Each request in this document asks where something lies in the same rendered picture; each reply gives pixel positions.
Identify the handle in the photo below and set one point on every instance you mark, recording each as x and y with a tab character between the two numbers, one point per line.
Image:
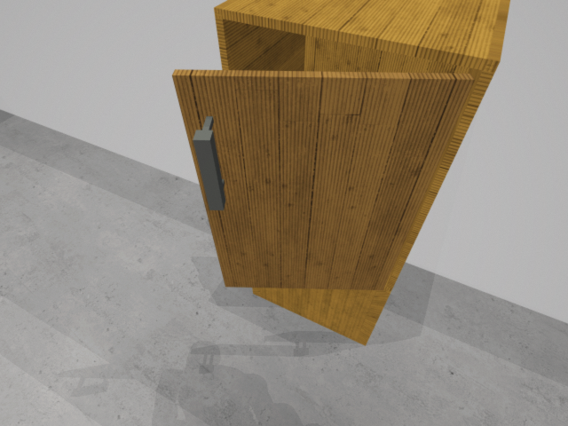
206	152

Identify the cupboard door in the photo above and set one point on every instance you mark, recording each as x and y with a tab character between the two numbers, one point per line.
324	171

